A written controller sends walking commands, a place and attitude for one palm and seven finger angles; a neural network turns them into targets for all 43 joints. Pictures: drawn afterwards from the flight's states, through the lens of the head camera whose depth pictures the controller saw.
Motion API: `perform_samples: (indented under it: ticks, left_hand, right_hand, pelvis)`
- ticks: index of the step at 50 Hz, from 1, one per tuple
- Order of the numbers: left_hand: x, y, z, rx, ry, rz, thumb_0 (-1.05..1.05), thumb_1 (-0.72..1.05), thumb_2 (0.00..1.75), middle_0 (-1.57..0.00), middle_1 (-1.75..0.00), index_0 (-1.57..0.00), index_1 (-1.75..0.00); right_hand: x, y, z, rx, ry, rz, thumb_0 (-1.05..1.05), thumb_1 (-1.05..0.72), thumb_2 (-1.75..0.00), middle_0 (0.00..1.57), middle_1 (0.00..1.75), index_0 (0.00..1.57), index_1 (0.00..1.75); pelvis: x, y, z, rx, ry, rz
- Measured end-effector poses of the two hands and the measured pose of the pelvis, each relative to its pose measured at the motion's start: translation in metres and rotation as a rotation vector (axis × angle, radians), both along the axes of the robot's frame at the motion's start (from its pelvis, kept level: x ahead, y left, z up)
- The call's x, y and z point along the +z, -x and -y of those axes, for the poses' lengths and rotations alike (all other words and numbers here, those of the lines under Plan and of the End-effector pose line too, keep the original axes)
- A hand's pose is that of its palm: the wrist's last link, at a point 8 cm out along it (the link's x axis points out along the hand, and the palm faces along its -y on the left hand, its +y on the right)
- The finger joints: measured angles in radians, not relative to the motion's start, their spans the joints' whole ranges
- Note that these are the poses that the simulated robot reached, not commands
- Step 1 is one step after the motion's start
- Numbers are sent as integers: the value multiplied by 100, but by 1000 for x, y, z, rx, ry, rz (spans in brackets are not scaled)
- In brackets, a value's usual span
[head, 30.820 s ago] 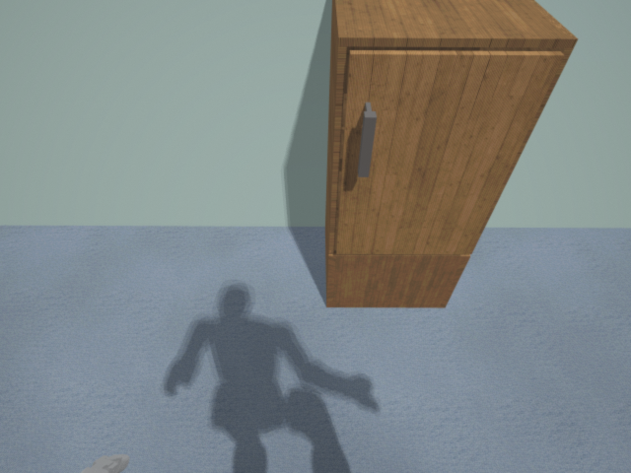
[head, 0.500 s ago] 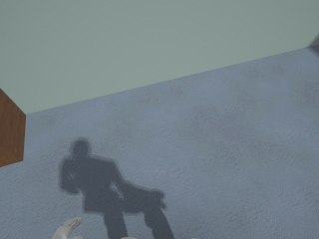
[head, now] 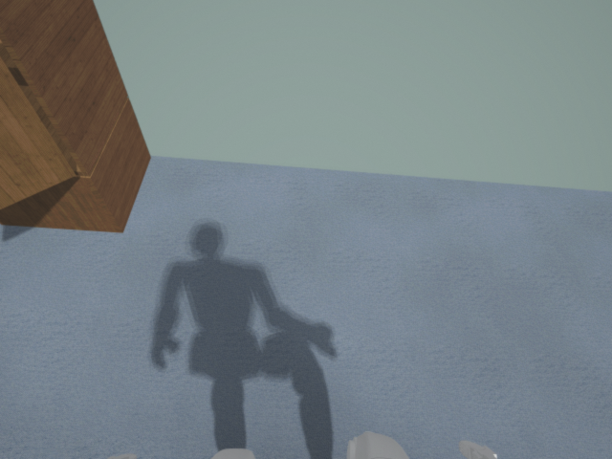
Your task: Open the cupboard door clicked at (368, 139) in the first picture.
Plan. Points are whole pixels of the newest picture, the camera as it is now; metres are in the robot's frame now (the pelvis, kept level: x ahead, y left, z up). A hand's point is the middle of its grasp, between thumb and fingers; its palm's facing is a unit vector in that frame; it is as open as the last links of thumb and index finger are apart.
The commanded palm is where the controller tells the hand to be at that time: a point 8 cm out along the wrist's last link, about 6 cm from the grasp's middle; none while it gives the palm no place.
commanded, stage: turn to face it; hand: left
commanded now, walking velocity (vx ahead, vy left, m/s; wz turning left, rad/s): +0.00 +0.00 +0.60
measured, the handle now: out of the picture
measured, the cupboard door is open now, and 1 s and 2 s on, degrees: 43 43 43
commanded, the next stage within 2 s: take the last steps up to it in 1.14 s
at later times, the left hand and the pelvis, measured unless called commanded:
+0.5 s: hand out of the picture +0.04 +0.16 -0.15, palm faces +0.31 -0.92 -0.23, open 7.4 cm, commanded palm none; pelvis +0.02 -0.05 +0.01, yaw +19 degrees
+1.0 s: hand out of the picture +0.00 +0.17 -0.15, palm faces +0.54 -0.79 -0.29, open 7.4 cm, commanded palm none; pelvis +0.03 -0.07 -0.01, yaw +34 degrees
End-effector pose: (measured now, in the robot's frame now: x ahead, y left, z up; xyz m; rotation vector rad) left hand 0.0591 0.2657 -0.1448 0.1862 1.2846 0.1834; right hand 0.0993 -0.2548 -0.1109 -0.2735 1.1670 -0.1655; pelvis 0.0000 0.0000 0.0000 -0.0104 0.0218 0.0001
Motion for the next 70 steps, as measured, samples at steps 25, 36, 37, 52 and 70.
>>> perform_samples:
  ticks: [25, 36, 37, 52, 70]
  left_hand:
    - [23, 46, 64, 264, -10, 98, 0, 91, 90, -21, -30, -20, -30]
    - [-2, 115, 33, 462, -10, -5, 1, 91, 90, -20, -29, -20, -30]
    - [2, 114, 32, 470, -16, 5, 1, 91, 90, -20, -29, -20, -30]
    - [31, 96, 80, 550, -94, 139, 0, 91, 90, -20, -29, -20, -30]
    - [-5, 199, 125, 776, 77, -53, 1, 91, 90, -20, -29, -20, -30]
  right_hand:
    - [-11, -75, 17, 254, -58, -73, 1, -91, -90, 20, 30, 20, 29]
    - [-3, -122, -40, 454, -12, 33, 0, -91, -90, 20, 30, 20, 30]
    - [-2, -121, -41, 463, -13, 25, 0, -91, -90, 20, 30, 20, 30]
    - [-32, -128, -14, 526, -72, -105, 1, -91, -90, 20, 30, 20, 30]
    - [-7, -137, -77, 725, -23, -36, 0, -91, -90, 20, 30, 20, 30]
  pelvis:
    - [7, -17, 48, 327, -52, 19]
    - [-5, -14, 31, 452, -16, 7]
    - [-2, -14, 31, 461, -14, 6]
    - [-2, -30, 70, 610, -33, 30]
    - [1, -17, 52, 732, -20, 25]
